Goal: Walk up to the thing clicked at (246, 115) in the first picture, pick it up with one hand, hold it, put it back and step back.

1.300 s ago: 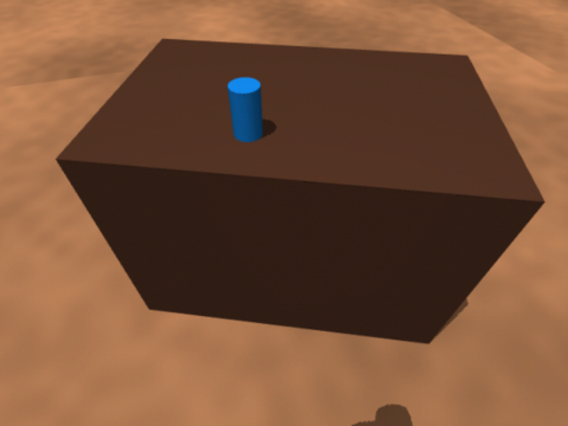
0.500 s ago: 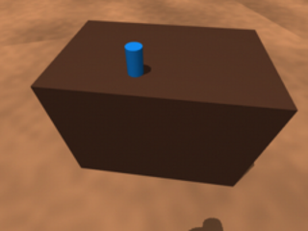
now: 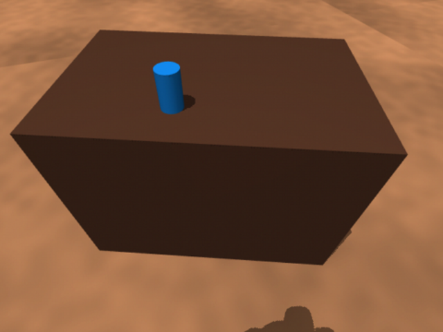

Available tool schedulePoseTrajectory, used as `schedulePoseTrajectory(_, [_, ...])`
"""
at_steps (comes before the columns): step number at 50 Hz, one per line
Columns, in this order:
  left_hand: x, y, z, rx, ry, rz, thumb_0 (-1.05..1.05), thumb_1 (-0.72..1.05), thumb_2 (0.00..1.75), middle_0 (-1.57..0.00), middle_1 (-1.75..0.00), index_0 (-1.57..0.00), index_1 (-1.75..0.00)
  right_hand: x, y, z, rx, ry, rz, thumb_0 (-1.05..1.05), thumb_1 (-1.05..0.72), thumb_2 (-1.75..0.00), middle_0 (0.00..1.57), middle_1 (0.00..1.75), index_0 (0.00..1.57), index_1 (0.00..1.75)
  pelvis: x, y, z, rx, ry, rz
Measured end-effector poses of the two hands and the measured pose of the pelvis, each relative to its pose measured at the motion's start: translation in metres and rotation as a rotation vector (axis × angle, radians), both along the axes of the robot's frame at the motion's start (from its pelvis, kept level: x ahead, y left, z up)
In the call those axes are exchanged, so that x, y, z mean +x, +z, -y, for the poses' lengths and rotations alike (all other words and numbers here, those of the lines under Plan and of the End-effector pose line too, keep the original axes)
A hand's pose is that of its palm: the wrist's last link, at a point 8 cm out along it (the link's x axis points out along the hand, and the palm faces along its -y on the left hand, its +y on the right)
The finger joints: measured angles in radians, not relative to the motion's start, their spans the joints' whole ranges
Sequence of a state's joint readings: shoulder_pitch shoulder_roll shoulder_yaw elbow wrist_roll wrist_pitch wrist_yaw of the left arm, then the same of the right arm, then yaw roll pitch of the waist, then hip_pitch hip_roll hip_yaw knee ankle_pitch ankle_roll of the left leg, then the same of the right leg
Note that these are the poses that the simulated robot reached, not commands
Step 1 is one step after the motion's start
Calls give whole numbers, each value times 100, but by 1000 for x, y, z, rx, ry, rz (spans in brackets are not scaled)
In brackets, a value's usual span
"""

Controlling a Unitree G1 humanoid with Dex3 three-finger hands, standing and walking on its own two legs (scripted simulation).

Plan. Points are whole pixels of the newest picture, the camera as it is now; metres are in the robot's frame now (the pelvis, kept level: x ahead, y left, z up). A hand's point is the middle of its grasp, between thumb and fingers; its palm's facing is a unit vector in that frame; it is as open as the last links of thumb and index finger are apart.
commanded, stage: walk up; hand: left
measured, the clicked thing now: (169, 88) +0.74 +0.15 +0.04
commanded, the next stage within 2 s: stand in 1.96 s
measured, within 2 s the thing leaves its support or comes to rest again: neither
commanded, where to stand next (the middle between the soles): +0.25 -0.02 m, yaw -5 degrees
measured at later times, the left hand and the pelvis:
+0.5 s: hand (103, 329) +0.17 +0.24 -0.15, palm faces -0.06 -0.92 -0.39, open 7.4 cm; pelvis +0.15 -0.03 -0.01, yaw -3 degrees
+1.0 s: hand (123, 259) +0.32 +0.24 -0.16, palm faces -0.13 -0.92 -0.38, open 7.4 cm; pelvis +0.21 -0.02 -0.01, yaw -6 degrees
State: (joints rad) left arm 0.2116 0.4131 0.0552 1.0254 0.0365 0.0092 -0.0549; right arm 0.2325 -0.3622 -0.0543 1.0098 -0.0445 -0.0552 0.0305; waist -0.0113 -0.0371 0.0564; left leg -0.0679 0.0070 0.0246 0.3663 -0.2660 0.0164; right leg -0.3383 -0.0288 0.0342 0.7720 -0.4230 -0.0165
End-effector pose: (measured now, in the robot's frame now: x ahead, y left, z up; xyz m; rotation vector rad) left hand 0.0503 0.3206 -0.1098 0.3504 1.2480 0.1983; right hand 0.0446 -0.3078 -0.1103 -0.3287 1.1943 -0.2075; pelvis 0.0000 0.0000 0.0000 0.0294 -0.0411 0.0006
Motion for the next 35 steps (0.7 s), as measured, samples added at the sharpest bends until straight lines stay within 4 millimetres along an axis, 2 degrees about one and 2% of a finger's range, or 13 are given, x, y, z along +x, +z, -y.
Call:
schedulePoseTrajectory(3, [18,4,10,12,-30,5,1,91,90,-20,-30,-20,-30,-7,-5,26,-13,-26,-43,1,-90,-90,21,30,20,30,15,-4,14,3,-20,11])
schedulePoseTrajectory(5, [31,4,18,31,-44,19,1,91,90,-20,-30,-20,-30,-4,-13,44,-19,-41,-63,1,-90,-90,21,30,20,30,27,-11,26,0,-29,23])
schedulePoseTrajectory(8, [42,2,30,57,-34,58,1,91,90,-20,-30,-20,-30,10,-25,64,-28,-44,-90,1,-90,-90,20,30,20,30,42,-20,40,-29,-24,39])
schedulePoseTrajectory(11, [47,8,43,45,-13,61,1,91,90,-20,-30,-20,-30,35,-22,68,-15,-33,-75,1,-90,-90,20,30,20,30,57,-14,45,-33,-30,44])
schedulePoseTrajectory(16, [61,15,55,26,-5,52,1,90,90,-21,-30,-21,-30,80,-10,64,15,4,-23,1,-91,-90,20,30,20,30,87,-4,48,-39,-41,32])
schedulePoseTrajectory(21, [86,11,49,20,-20,43,1,90,90,-21,-30,-21,-30,123,-4,53,17,32,-3,1,-90,-90,20,30,20,30,119,-5,42,-48,-47,18])
schedulePoseTrajectory(26, [127,-8,29,19,-41,39,1,90,90,-21,-30,-21,-30,170,-7,34,-16,33,46,1,-90,-90,20,30,20,30,153,-18,24,-50,-49,11])
schedulePoseTrajectory(28, [147,-16,23,19,-39,42,1,90,90,-21,-30,-21,-30,186,-7,23,-22,32,75,1,-90,-90,20,30,20,30,160,-22,18,-36,-56,18])
schedulePoseTrajectory(32, [185,-19,23,11,-64,61,1,91,90,-20,-30,-20,-30,209,-1,6,-3,25,122,1,-90,-90,20,30,20,30,173,-18,15,-41,-70,19])
schedulePoseTrajectory(35, [208,-18,26,6,-89,83,1,91,90,-20,-30,-20,-30,221,-1,3,2,24,136,1,-90,-90,21,30,20,30,181,-18,15,-39,-84,12])
